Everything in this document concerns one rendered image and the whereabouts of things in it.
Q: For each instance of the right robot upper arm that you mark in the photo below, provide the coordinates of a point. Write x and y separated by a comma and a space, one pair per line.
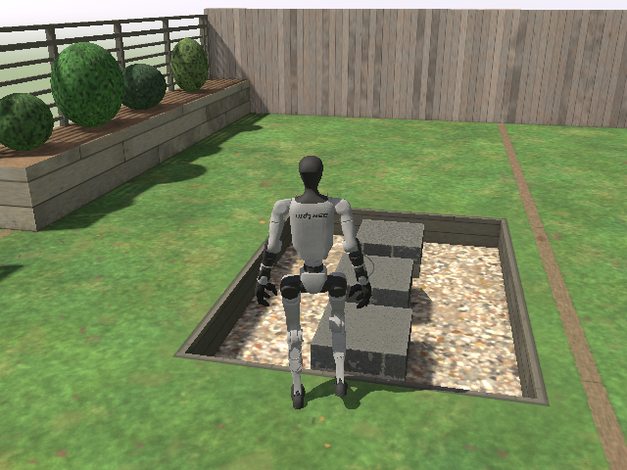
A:
343, 207

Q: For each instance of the left robot forearm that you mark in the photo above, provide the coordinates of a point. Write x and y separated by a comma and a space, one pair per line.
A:
266, 265

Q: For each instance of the robot torso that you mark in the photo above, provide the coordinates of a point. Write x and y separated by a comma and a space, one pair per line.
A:
312, 229

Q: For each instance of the left robot foot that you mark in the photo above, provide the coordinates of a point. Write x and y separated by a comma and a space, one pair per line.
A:
298, 400

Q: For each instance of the left robot upper arm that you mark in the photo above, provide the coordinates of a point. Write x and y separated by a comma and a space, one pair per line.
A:
280, 208

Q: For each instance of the right robot hand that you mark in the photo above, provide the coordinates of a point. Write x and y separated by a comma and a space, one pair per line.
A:
365, 295

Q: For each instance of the left robot hand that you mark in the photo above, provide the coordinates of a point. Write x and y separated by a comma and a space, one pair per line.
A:
260, 292

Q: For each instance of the right robot forearm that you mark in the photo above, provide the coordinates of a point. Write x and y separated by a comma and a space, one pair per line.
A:
358, 265

